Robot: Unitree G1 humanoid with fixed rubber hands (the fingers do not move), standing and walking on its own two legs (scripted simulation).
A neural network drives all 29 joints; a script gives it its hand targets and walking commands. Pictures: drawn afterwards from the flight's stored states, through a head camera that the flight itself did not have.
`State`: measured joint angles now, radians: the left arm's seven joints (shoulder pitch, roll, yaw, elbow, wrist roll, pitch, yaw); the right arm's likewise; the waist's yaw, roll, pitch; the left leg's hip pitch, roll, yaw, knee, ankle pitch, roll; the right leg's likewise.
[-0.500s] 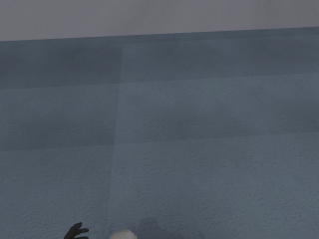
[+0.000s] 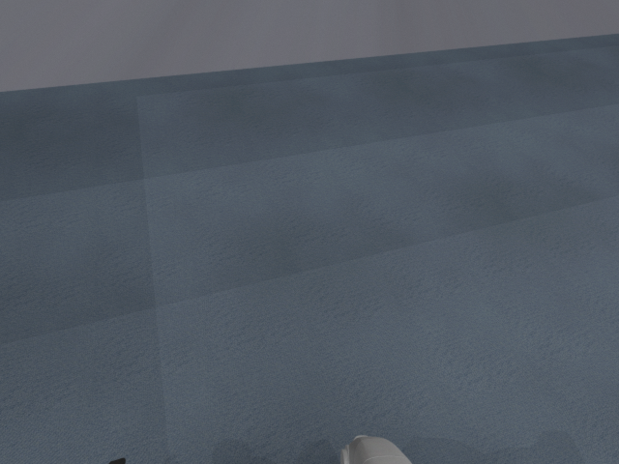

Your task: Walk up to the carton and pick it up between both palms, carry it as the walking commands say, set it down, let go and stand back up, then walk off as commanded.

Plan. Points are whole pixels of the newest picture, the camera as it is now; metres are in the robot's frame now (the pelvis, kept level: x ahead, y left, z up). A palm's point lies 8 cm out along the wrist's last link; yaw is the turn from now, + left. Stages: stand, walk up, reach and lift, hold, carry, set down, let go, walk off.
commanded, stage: walk up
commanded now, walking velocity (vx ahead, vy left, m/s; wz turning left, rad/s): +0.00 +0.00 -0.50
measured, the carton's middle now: out of the picture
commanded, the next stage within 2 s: none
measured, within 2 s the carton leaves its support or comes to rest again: neither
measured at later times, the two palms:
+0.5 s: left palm (195, 454) +0.15 +0.15 -0.11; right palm out of the picture +0.02 -0.36 -0.14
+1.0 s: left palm (187, 402) +0.22 +0.18 -0.14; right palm out of the picture +0.06 -0.32 -0.11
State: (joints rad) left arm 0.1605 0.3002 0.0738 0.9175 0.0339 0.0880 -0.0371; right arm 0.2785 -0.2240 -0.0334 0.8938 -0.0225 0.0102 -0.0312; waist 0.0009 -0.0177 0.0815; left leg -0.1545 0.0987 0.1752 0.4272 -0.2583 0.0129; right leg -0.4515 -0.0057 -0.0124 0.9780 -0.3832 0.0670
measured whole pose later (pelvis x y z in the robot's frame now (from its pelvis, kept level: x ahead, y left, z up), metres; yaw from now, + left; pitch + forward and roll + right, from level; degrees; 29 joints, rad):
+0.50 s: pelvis +0.01 -0.08 +0.00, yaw -16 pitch +1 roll +4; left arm 0.22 0.23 0.03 0.88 0.01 0.04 -0.01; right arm 0.17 -0.29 -0.06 0.90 -0.02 0.07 -0.01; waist 0.00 0.01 0.05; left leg -0.49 0.09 -0.01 1.03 -0.32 -0.08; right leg -0.20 0.07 0.05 0.42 -0.22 -0.11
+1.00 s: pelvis +0.07 -0.05 -0.01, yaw -29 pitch +1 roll -1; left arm 0.25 0.28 0.07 0.89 0.02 0.05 0.00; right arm 0.14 -0.21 -0.02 0.82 -0.01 0.03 -0.04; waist 0.05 -0.04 0.09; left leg -0.22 0.03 0.05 0.49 -0.28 0.02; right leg -0.38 0.12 0.09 0.87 -0.49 0.01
